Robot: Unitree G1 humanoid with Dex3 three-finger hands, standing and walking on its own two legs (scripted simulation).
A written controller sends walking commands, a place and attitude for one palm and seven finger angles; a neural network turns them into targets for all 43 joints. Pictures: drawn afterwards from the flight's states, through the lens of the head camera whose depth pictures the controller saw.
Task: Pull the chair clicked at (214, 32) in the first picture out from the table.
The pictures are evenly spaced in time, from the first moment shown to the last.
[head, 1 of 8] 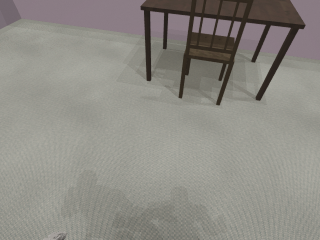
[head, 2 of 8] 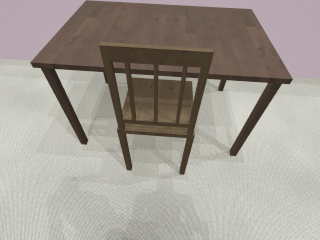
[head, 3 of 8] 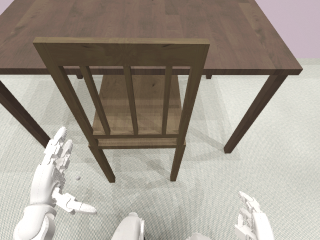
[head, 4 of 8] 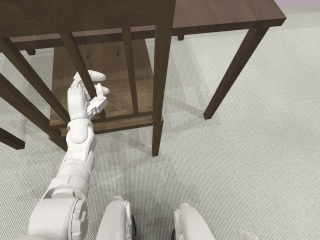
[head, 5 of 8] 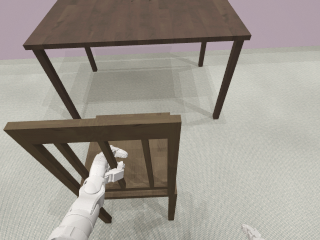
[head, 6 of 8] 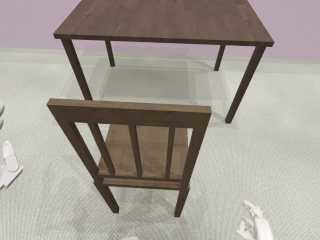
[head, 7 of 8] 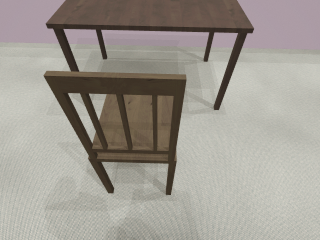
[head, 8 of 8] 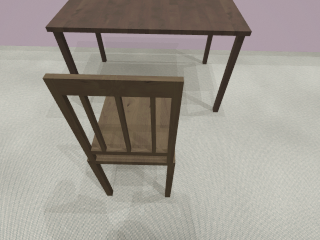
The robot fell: no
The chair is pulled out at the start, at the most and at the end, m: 0.00 0.55 0.55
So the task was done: yes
